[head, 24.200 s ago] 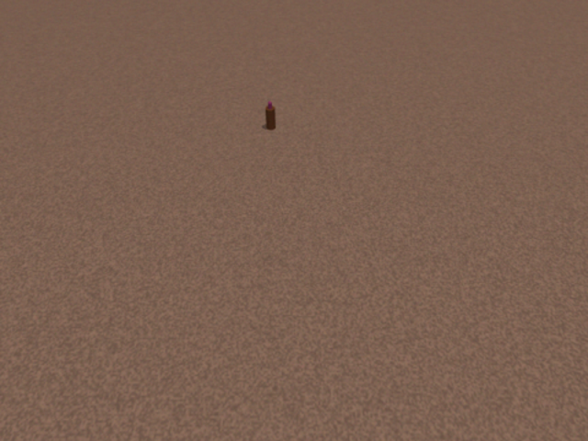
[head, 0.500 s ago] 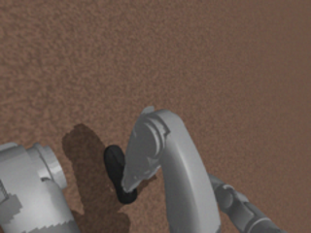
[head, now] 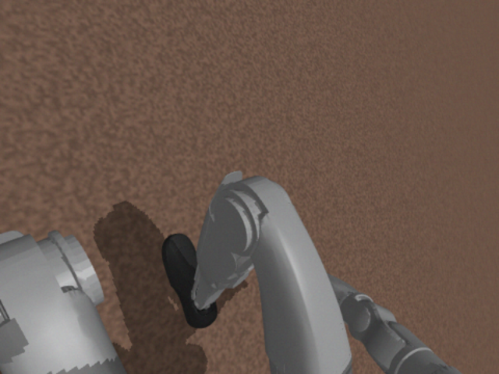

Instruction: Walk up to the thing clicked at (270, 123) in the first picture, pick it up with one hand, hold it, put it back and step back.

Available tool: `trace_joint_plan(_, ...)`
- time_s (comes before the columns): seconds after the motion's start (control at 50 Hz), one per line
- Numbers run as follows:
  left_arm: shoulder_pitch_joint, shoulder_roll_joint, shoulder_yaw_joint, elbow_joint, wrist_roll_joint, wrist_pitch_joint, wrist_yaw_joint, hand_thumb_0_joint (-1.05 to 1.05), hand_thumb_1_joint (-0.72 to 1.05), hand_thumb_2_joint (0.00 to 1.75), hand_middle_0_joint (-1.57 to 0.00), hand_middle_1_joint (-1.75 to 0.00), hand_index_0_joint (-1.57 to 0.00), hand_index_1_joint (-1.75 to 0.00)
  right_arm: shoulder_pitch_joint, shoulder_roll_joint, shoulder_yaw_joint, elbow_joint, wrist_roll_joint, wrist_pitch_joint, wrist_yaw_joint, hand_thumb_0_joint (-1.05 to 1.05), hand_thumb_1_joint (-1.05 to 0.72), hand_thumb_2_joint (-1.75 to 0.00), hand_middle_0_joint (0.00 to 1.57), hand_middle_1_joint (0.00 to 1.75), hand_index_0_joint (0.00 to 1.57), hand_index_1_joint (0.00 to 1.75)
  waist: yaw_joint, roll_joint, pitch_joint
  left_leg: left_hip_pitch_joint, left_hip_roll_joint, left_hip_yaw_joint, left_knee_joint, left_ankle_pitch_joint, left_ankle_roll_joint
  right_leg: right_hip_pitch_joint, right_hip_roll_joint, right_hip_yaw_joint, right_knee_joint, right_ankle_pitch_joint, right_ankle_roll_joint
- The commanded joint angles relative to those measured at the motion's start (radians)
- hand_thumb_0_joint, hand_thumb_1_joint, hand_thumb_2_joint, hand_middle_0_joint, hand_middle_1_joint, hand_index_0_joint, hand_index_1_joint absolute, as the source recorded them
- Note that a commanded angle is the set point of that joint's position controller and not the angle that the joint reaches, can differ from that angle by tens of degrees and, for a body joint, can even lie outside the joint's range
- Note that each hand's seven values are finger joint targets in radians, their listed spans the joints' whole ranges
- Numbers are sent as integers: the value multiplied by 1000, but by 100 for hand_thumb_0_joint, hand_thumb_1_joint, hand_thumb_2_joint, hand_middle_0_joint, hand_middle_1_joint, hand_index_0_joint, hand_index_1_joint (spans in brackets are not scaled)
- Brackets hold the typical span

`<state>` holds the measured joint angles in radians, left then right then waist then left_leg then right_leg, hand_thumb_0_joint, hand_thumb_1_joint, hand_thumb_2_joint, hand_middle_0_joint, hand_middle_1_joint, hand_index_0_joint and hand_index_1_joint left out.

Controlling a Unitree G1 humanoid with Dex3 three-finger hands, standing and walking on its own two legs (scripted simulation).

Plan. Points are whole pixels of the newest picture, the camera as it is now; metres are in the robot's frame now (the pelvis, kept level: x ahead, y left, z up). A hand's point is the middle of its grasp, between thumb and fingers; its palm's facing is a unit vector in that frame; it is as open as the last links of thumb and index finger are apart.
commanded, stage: open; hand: left
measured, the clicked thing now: out of the picture +0.46 +0.31 -0.22
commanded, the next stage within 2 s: withdraw in 0.10 s
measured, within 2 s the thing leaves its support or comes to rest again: neither
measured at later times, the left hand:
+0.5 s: hand out of the picture +0.48 +0.34 -0.16, palm faces +0.44 -0.90 +0.01, open 17.4 cm
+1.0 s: hand out of the picture +0.42 +0.45 -0.04, palm faces +0.45 -0.82 -0.37, open 17.3 cm
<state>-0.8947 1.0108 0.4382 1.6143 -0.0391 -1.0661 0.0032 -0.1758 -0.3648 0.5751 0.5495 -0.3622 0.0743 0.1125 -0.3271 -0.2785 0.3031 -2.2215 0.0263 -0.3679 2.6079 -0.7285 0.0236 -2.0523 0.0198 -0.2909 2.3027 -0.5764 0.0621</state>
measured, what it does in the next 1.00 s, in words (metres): stands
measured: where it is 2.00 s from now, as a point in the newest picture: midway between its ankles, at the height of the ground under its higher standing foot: (140, 336)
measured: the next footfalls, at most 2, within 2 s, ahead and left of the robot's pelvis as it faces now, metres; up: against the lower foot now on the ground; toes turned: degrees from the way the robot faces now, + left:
none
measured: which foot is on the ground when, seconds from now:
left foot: down 0.00-1.00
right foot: down 0.00-1.00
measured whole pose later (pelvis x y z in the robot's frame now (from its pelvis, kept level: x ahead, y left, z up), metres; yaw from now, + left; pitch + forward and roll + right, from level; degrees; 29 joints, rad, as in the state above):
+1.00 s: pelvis +0.01 -0.01 +0.04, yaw +6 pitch +28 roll -13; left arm -0.78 0.96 0.56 1.14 0.17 -0.38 -0.09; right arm 0.10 -0.30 0.23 0.58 -0.10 0.19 0.08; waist -0.22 -0.08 0.03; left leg -2.24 0.04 -0.16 2.42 -0.69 0.05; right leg -2.14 -0.02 -0.14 2.24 -0.60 0.04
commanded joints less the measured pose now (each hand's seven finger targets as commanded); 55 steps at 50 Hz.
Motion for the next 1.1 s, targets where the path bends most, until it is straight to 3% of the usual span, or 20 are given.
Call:
trace_joint_plan(0.0,-235,83,1,-133,-6,-60,0,0,-50,20,-44,-33,-44,-33,71,-375,-117,10,-9,18,-18,0,-91,-90,20,30,20,30,-168,618,-522,440,63,43,-347,194,-49,271,61,-61,-138,191,-59)
trace_joint_plan(0.1,-242,93,1,-141,-5,-66,0,0,-58,13,-35,-23,-33,-24,60,-379,-122,6,-6,15,-16,0,-91,-90,20,30,20,30,-161,616,-521,425,61,46,-349,132,-46,256,63,-58,-142,149,-61)
trace_joint_plan(0.22,-235,85,4,-150,-15,-71,-9,0,-61,8,-14,-12,-14,-13,66,-376,-121,13,-7,9,-20,0,-91,-90,20,30,20,30,-163,616,-542,450,63,47,-340,182,-48,270,62,-59,-142,185,-59)
trace_joint_plan(0.28,-232,128,11,-162,-13,-71,-20,0,-61,6,-10,-8,-9,-9,68,-376,-116,10,-1,14,-24,0,-91,-90,20,30,20,30,-148,631,-542,438,64,52,-344,186,-47,281,63,-56,-137,182,-63)
trace_joint_plan(0.32,-240,173,39,-198,-14,-69,-26,0,-61,6,-8,-6,-7,-7,78,-380,-117,8,1,17,-26,0,-91,-90,20,30,20,30,-140,662,-560,455,68,49,-350,198,-50,282,60,-53,-130,188,-63)
trace_joint_plan(0.46,-241,312,159,-422,-16,10,-86,0,-61,0,-8,-3,-6,-4,127,-370,-157,-3,25,49,-39,0,-92,-90,20,30,20,30,-57,814,-707,563,73,78,-379,297,-65,288,51,-27,-110,217,-74)
trace_joint_plan(0.52,-177,257,148,-450,-19,84,-135,0,-61,0,-8,-3,-6,-4,156,-355,-199,0,50,58,-43,0,-92,-90,20,30,20,30,-31,805,-716,537,70,100,-394,297,-64,269,46,-12,-109,214,-78)
trace_joint_plan(0.6,-178,153,111,-482,-57,182,-197,0,-61,1,-6,-4,-6,-4,206,-349,-250,-2,99,54,-52,0,-92,-90,20,30,20,30,-41,714,-687,465,63,108,-408,221,-45,212,39,-7,-130,173,-80)
trace_joint_plan(0.68,-204,113,87,-456,-75,254,-238,0,-53,8,-6,-2,-3,-5,252,-340,-275,-8,138,46,-55,0,-82,-89,20,30,20,30,-53,613,-667,375,52,108,-413,144,-26,191,32,-4,-145,125,-79)
trace_joint_plan(0.7,-101,266,124,-336,88,326,-179,0,-54,6,-7,-6,-6,-7,269,-298,-311,23,167,60,-51,0,-89,-91,20,30,20,30,36,654,-700,418,47,139,-465,130,-30,161,25,26,-170,74,-85)
trace_joint_plan(0.72,-164,207,101,-393,77,355,-166,0,-54,7,-7,-6,-6,-7,275,-295,-321,1,176,67,-46,0,-90,-91,20,30,20,30,11,654,-701,407,52,136,-474,110,-30,142,26,27,-168,61,-86)
trace_joint_plan(0.74,-216,203,97,-449,88,373,-158,0,-53,6,-7,-6,-6,-6,304,-299,-334,5,180,75,-42,0,-88,-90,20,30,20,30,11,675,-725,433,50,137,-480,109,-32,133,24,29,-167,64,-85)
trace_joint_plan(0.76,-192,231,115,-479,109,401,-150,0,-53,6,-7,-7,-7,-7,311,-297,-349,3,187,83,-38,0,-89,-91,20,30,20,30,37,707,-765,480,50,140,-492,139,-36,127,20,36,-160,81,-87)
trace_joint_plan(0.8,-267,343,150,-600,146,460,-125,0,-54,5,-8,-7,-8,-6,345,-289,-378,4,208,94,-39,0,-94,-92,20,30,20,30,75,779,-874,540,46,159,-510,170,-36,131,17,62,-157,87,-93)
trace_joint_plan(0.84,-254,363,163,-667,173,522,-107,0,-56,5,-8,-9,-9,-8,371,-274,-409,3,226,108,-41,0,-98,-93,20,30,20,30,94,816,-949,596,42,184,-523,214,-37,150,14,83,-170,107,-94)
trace_joint_plan(0.86,-246,366,175,-676,182,552,-93,0,-48,12,-6,-7,-6,-7,379,-265,-421,1,236,112,-43,0,-90,-90,20,30,20,30,103,821,-947,587,40,193,-544,203,-38,144,11,90,-172,97,-95)
trace_joint_plan(0.88,-217,320,155,-682,185,582,-87,0,-51,8,-6,-6,-6,-6,379,-254,-435,-3,246,115,-44,0,-90,-90,20,30,20,30,115,807,-934,583,40,194,-567,179,-37,125,11,95,-181,81,-97)
trace_joint_plan(0.92,-116,318,184,-688,194,638,-67,0,-53,7,-5,-6,-5,-6,397,-242,-461,-4,263,125,-50,0,-90,-90,20,30,20,30,157,777,-957,584,31,216,-579,197,-36,138,12,109,-206,83,-98)
trace_joint_plan(0.98,-30,164,120,-722,187,710,-60,0,-51,8,-6,-6,-6,-6,414,-213,-505,-5,287,128,-54,0,-90,-90,20,30,20,30,169,705,-975,583,24,235,-614,202,-31,135,6,124,-247,83,-99)
trace_joint_plan(1.08,135,-17,36,-859,165,816,-39,0,-53,7,-5,-6,-5,-6,442,-186,-591,-21,338,120,-61,0,-90,-90,20,30,20,30,205,573,-1045,615,14,252,-713,143,-13,197,-2,160,-353,43,-101)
